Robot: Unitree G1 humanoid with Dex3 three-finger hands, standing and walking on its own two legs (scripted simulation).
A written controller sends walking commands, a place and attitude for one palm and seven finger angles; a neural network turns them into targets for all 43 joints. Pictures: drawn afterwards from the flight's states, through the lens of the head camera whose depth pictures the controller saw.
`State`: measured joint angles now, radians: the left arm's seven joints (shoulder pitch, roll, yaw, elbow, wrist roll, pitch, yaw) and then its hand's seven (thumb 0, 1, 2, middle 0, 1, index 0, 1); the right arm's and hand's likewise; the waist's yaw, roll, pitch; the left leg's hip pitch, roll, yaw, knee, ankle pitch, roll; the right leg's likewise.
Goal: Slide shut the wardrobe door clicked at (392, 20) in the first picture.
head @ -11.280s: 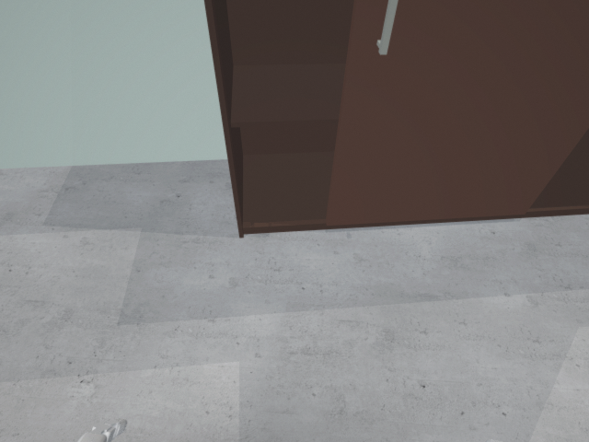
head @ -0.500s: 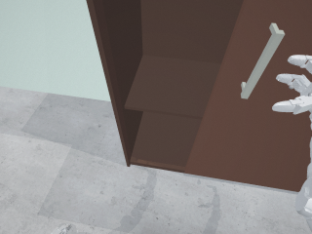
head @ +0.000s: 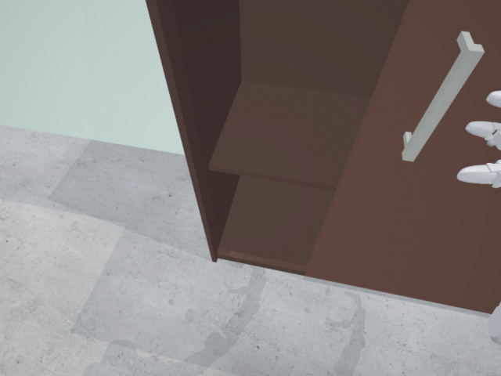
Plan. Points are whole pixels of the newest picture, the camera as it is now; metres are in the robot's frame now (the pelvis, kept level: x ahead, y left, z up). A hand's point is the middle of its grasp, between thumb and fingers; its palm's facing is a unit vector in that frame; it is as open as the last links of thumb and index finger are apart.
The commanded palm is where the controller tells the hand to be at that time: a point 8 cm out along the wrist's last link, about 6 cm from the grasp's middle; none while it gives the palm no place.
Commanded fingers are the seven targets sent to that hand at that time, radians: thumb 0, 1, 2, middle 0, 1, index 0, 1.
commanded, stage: move the hooked fingers beside the handle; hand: right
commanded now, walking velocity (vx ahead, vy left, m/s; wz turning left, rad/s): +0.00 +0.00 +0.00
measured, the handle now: (433, 104) +0.53 -0.20 +0.17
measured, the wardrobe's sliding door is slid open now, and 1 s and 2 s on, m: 0.37 0.37 0.37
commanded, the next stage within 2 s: feel for the door with the fingertips in 0.70 s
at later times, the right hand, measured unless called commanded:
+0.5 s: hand (486, 135) +0.45 -0.25 +0.18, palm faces +0.10 +0.99 -0.03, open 14.0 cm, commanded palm +0.43 -0.30 +0.16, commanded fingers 0.00 0.50 -0.30 0.30 1.20 0.30 1.20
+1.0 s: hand (472, 135) +0.46 -0.24 +0.17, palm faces +0.05 +1.00 +0.00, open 14.0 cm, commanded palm +0.43 -0.29 +0.17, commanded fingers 0.00 0.50 -0.30 0.30 1.20 0.30 1.20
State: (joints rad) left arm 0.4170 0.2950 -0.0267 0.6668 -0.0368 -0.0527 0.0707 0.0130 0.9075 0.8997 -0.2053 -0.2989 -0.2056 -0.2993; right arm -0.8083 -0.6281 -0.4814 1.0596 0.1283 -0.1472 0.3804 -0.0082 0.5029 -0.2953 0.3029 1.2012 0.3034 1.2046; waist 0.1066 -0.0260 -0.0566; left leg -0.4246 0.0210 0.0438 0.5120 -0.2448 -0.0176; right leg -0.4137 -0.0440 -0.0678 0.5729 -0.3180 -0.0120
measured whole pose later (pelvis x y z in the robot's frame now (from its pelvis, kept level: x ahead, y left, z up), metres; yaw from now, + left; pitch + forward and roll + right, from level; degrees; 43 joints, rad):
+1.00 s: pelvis +0.00 +0.00 +0.00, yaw +0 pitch +9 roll +1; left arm 0.40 0.30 -0.03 0.66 -0.04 -0.05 0.07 0.01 0.91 0.90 -0.20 -0.30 -0.20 -0.30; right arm -0.84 -0.58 -0.42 1.05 0.15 -0.13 0.35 -0.01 0.50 -0.30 0.30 1.20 0.30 1.20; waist 0.11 -0.03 -0.06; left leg -0.42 0.02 0.05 0.52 -0.25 -0.01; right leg -0.41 -0.04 -0.06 0.58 -0.32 -0.01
